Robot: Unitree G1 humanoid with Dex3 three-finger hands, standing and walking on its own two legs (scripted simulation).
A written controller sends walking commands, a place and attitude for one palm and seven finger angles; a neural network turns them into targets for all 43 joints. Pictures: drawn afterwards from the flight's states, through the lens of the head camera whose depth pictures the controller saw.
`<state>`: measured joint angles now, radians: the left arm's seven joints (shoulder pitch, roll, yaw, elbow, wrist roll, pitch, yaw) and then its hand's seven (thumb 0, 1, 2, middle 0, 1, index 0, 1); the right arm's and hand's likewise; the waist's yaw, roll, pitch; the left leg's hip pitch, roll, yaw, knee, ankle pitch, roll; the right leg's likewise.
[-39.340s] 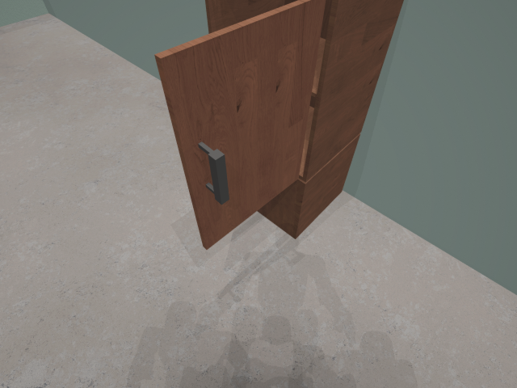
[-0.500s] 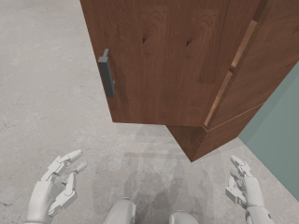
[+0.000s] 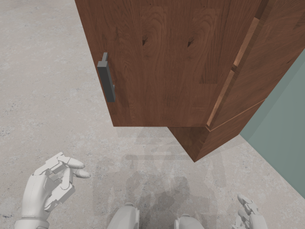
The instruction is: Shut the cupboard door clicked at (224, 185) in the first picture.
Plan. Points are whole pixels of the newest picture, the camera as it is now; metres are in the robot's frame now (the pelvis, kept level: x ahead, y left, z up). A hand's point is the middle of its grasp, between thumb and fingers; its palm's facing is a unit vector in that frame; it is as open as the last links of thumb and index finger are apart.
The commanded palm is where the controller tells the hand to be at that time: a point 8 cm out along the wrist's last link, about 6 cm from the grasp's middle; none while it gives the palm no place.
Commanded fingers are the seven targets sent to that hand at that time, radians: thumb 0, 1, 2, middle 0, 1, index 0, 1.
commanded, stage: raise the hand and make a fist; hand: left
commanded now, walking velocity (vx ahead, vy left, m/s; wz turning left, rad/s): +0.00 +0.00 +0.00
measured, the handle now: (108, 78) +0.52 +0.17 +0.08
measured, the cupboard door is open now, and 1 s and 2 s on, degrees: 59 59 59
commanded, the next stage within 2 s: bring the fist close to the handle in 1.02 s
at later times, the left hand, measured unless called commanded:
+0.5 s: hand (64, 176) +0.22 +0.21 +0.07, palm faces +0.06 -1.00 -0.03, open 3.1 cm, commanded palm +0.20 +0.26 +0.08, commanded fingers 0.00 0.90 0.90 -1.30 -1.50 -1.30 -1.50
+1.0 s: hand (74, 173) +0.23 +0.19 +0.08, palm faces +0.04 -1.00 -0.03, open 3.1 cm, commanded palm +0.20 +0.24 +0.08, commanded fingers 0.00 0.90 0.90 -1.30 -1.50 -1.30 -1.50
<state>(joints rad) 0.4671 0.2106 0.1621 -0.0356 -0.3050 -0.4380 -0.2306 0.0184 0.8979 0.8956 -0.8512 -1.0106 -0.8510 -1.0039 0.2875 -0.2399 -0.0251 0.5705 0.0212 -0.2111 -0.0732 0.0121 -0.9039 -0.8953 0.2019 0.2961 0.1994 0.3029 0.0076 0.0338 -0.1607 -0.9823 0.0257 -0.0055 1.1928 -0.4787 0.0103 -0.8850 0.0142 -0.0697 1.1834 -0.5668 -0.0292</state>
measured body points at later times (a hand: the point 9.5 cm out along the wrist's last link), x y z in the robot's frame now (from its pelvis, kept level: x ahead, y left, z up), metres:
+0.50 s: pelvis +0.01 +0.02 +0.01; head +0.06 +0.03 +0.46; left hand +0.21 +0.26 +0.08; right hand +0.20 -0.19 -0.05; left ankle +0.05 +0.11 -0.64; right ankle +0.01 -0.11 -0.64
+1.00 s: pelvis +0.01 +0.00 +0.01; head +0.05 +0.00 +0.46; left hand +0.22 +0.24 +0.08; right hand +0.18 -0.23 -0.06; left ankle +0.05 +0.11 -0.64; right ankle +0.01 -0.11 -0.64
